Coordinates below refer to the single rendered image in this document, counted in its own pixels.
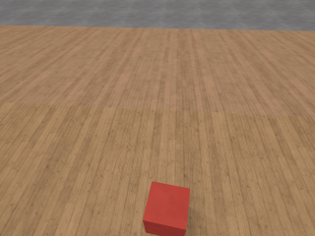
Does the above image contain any carton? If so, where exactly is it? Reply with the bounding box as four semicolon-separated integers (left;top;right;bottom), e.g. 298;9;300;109
143;181;190;236

